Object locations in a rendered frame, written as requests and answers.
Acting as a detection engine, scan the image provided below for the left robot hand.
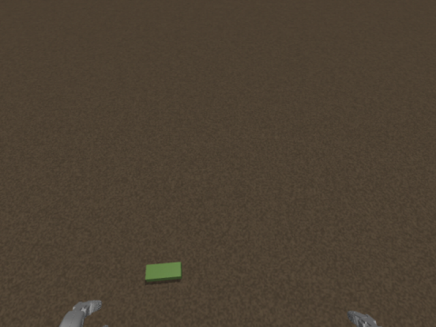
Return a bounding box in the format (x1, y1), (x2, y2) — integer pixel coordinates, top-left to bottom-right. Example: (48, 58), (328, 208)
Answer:
(59, 300), (108, 327)

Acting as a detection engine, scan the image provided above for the small box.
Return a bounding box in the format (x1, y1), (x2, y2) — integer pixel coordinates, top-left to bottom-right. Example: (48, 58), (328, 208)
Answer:
(145, 262), (182, 282)

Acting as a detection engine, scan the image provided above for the right robot hand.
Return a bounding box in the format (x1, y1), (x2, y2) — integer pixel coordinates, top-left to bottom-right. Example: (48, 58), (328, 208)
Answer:
(347, 311), (382, 327)

